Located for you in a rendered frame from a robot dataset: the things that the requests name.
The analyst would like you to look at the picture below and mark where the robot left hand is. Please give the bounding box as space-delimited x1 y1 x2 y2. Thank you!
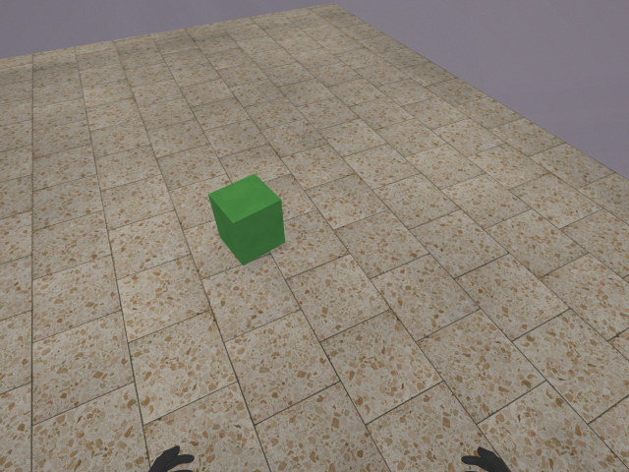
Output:
148 445 195 472

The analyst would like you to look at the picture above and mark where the robot right hand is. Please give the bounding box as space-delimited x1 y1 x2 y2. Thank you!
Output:
461 446 510 472

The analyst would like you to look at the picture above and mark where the carton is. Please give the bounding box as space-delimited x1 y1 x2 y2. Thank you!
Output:
208 174 285 266

